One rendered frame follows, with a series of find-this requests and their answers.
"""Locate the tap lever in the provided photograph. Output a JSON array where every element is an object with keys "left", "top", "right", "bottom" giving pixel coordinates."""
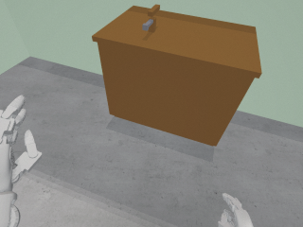
[{"left": 142, "top": 19, "right": 153, "bottom": 31}]

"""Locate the robot right hand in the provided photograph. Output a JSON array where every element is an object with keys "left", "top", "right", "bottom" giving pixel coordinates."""
[{"left": 218, "top": 193, "right": 254, "bottom": 227}]

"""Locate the counter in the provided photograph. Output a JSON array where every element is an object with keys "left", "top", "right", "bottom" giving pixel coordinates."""
[{"left": 92, "top": 4, "right": 262, "bottom": 147}]

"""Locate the robot left forearm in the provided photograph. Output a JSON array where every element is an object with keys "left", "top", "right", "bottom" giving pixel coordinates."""
[{"left": 0, "top": 191, "right": 21, "bottom": 227}]

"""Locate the robot left hand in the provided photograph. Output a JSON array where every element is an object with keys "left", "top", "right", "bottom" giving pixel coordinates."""
[{"left": 0, "top": 95, "right": 42, "bottom": 193}]

